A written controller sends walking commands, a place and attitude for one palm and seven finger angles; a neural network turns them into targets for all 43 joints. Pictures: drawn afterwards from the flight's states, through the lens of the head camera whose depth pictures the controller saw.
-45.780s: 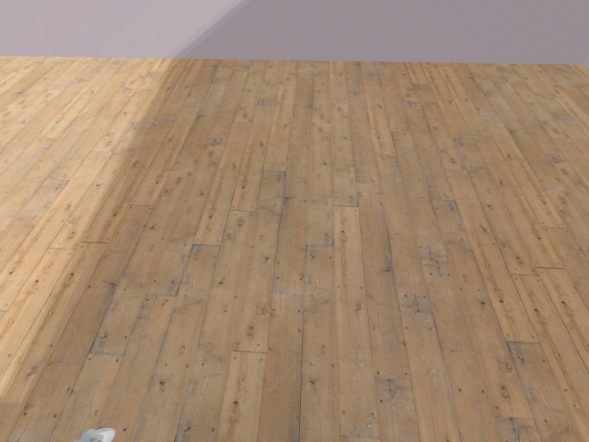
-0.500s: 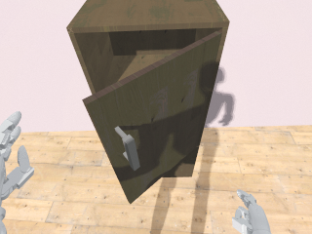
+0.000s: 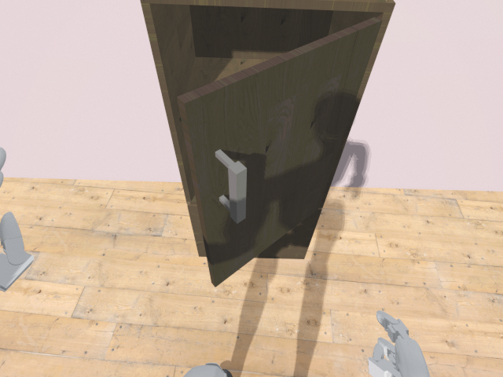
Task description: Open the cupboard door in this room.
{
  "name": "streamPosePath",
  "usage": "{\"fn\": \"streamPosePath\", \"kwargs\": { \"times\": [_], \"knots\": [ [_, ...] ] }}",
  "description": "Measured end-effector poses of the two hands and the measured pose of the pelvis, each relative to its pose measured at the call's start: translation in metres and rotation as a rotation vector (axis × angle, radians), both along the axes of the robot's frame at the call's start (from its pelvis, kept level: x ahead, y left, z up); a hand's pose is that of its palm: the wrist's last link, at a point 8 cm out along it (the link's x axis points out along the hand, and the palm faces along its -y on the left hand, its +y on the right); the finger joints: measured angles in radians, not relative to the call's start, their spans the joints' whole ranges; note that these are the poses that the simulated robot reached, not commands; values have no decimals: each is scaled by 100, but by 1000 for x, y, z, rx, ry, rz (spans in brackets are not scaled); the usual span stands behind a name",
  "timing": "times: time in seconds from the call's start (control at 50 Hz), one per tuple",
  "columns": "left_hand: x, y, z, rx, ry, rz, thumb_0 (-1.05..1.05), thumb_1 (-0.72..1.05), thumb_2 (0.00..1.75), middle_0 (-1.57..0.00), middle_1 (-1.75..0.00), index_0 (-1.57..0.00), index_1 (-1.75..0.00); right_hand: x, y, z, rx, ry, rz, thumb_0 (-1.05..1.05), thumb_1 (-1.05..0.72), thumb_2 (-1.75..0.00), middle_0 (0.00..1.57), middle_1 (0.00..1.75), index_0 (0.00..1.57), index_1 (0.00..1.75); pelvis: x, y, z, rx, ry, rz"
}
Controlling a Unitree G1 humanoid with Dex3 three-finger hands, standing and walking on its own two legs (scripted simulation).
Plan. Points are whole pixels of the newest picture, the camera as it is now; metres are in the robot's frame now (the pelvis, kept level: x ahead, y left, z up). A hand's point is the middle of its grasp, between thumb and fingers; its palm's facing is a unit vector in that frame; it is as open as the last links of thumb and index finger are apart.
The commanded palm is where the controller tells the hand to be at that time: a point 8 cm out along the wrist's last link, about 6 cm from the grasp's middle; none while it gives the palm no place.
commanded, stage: step back with the hand held close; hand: left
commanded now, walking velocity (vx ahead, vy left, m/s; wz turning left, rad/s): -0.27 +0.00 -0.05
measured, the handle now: (230, 187) +0.39 +0.07 +0.08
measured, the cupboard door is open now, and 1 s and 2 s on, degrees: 41 41 41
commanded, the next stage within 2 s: stop stepping back and stand still in 0.40 s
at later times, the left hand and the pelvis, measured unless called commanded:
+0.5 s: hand (4, 340) +0.13 +0.23 +0.18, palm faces +0.31 -0.83 -0.46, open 7.4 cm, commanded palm +0.07 +0.28 +0.19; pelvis -0.10 +0.00 +0.00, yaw -5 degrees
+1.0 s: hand out of the picture +0.06 +0.24 +0.17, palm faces +0.39 -0.83 -0.40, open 7.4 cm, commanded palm +0.01 +0.29 +0.19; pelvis -0.15 -0.01 +0.00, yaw -3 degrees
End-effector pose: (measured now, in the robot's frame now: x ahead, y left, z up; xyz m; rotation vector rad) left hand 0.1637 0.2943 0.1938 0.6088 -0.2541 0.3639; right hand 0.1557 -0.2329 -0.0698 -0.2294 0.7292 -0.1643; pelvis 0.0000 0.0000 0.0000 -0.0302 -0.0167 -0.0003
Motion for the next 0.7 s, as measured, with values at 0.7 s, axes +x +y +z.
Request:
{"fn": "streamPosePath", "kwargs": {
  "times": [0.7],
  "knots": [
    [-95, -21, 6, -45, -36, -150, 1, 88, 90, -21, -30, -21, -30, -162, -28, 7, -36, -5, -135, 1, -90, -90, 20, 30, 21, 30, -125, -5, 4, 17, 8, -95]
  ]
}}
